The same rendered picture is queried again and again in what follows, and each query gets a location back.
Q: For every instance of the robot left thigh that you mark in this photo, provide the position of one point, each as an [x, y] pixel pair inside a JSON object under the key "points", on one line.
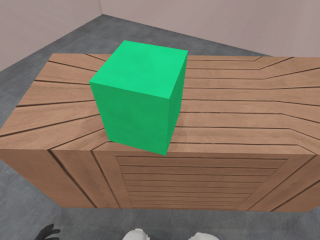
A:
{"points": [[136, 235]]}

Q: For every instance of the carton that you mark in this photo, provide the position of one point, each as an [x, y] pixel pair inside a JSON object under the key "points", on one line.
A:
{"points": [[138, 92]]}

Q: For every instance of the left robot hand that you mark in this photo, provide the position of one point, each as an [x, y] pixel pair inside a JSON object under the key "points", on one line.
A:
{"points": [[47, 231]]}

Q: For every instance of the pedestal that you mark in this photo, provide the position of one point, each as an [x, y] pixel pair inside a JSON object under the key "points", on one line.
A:
{"points": [[247, 138]]}

